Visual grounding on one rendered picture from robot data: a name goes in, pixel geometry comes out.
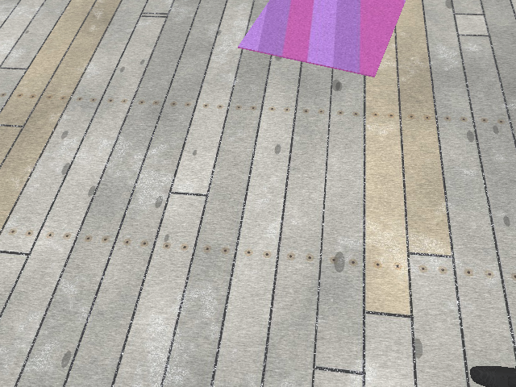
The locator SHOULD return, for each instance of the right robot hand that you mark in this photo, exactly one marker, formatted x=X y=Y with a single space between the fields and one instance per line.
x=494 y=376

